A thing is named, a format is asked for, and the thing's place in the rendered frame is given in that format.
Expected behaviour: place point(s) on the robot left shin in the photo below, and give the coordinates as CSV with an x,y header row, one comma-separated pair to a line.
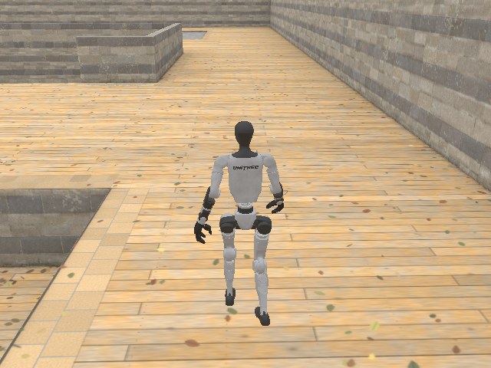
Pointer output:
x,y
229,271

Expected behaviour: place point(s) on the robot left upper arm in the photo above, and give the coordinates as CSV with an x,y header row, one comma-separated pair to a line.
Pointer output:
x,y
216,177

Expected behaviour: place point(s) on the robot right upper arm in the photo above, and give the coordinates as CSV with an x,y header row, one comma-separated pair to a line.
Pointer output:
x,y
268,161

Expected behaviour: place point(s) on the robot right thigh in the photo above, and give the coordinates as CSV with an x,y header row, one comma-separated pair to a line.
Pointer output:
x,y
261,240

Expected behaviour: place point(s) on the right robot hand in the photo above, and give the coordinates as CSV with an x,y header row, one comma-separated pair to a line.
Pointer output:
x,y
278,209

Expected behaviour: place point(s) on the right robot forearm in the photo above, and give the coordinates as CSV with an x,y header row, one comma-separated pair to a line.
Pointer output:
x,y
278,197

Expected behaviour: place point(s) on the left robot forearm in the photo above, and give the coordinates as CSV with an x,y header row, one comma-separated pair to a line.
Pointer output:
x,y
206,208

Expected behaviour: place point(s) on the left robot hand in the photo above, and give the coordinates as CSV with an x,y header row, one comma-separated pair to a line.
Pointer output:
x,y
197,230

